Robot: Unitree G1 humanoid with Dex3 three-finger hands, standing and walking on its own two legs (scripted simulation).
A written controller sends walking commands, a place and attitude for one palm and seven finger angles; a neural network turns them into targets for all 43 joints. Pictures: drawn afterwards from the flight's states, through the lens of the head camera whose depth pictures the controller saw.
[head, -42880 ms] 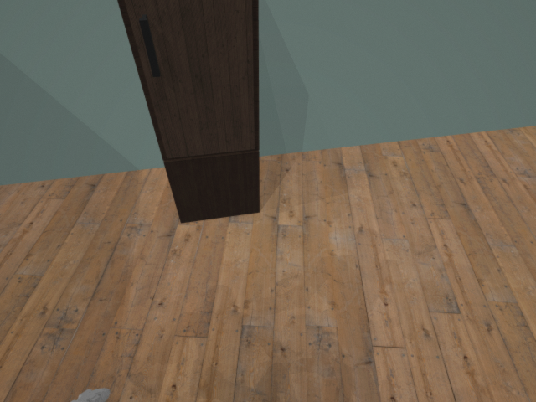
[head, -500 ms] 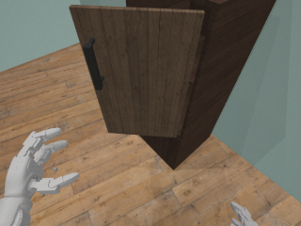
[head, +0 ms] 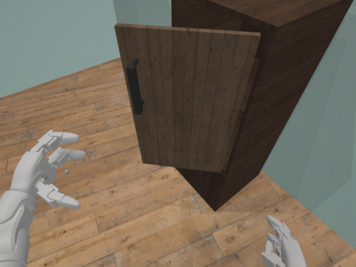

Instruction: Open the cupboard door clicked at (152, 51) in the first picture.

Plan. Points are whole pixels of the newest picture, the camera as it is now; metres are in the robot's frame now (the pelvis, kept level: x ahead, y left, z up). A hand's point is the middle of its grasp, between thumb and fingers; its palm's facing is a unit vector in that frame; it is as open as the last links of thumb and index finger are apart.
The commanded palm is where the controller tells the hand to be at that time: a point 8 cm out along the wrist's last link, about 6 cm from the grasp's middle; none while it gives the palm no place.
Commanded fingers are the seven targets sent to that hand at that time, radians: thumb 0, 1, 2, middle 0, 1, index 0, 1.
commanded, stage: raise the hand with hooked fingers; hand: left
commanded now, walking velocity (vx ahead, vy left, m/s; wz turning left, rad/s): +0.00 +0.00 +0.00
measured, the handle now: (137, 87) +0.56 +0.17 +0.10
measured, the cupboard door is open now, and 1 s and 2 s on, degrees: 44 44 44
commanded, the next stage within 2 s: move the hooked fingers beside the handle in 0.66 s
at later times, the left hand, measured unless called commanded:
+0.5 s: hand (56, 153) +0.30 +0.28 +0.12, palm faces +0.02 -1.00 -0.05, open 14.0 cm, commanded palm +0.27 +0.32 +0.12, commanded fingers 0.00 -0.50 0.30 -0.30 -1.20 -0.30 -1.20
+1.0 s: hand (68, 147) +0.32 +0.26 +0.12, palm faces -0.01 -1.00 -0.05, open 14.0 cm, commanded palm +0.30 +0.31 +0.12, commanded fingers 0.00 -0.50 0.30 -0.30 -1.20 -0.30 -1.20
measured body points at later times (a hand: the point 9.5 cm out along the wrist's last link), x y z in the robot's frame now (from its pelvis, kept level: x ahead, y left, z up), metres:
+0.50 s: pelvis +0.00 +0.00 +0.01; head +0.01 +0.01 +0.46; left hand +0.29 +0.33 +0.13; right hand +0.15 -0.24 -0.07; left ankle +0.01 +0.06 -0.72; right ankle +0.00 -0.09 -0.72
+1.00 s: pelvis +0.00 -0.01 +0.01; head +0.02 -0.01 +0.45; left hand +0.31 +0.32 +0.12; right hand +0.16 -0.26 -0.08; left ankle +0.01 +0.06 -0.72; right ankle +0.00 -0.09 -0.72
